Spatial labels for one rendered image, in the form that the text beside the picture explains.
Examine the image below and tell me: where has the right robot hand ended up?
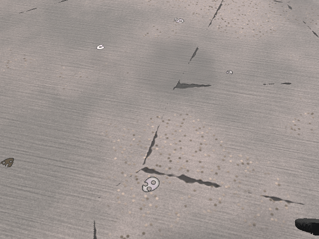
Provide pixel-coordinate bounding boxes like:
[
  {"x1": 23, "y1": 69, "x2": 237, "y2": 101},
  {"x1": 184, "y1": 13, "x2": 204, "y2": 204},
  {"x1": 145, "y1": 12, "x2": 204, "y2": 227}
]
[{"x1": 295, "y1": 218, "x2": 319, "y2": 236}]

